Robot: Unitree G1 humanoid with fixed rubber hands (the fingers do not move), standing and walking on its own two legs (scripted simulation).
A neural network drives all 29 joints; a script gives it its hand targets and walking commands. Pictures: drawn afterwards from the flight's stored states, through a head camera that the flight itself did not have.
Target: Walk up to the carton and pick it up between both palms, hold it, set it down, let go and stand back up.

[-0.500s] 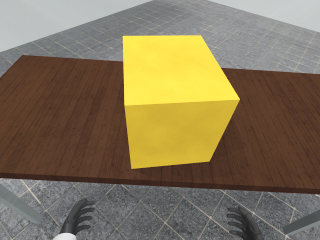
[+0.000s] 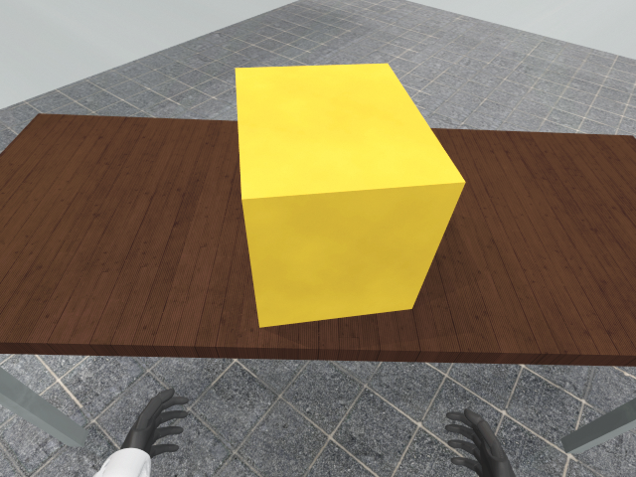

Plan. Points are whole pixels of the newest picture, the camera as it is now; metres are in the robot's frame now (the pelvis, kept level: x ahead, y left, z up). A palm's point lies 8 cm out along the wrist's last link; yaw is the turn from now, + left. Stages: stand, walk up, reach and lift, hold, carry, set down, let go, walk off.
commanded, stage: let go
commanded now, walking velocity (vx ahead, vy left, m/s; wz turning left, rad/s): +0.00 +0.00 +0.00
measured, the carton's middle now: (325, 191) +0.52 +0.00 +0.07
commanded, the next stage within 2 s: stand in 0.16 s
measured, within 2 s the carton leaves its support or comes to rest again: neither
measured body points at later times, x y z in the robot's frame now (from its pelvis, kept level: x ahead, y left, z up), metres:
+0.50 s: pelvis -0.01 +0.00 -0.01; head -0.02 +0.00 +0.44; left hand +0.09 +0.26 -0.12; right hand +0.09 -0.27 -0.11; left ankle -0.02 +0.11 -0.74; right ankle +0.01 -0.11 -0.74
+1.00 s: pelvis -0.04 +0.02 -0.01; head -0.05 +0.03 +0.44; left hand +0.03 +0.28 -0.14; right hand +0.03 -0.24 -0.12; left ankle -0.02 +0.11 -0.74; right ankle +0.01 -0.11 -0.74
